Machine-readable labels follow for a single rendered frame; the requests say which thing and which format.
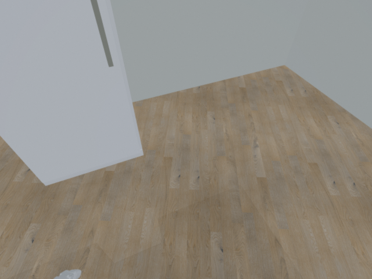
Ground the handle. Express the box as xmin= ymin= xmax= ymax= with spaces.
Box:
xmin=91 ymin=0 xmax=114 ymax=67

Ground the fridge door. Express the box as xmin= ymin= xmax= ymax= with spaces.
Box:
xmin=0 ymin=0 xmax=141 ymax=183

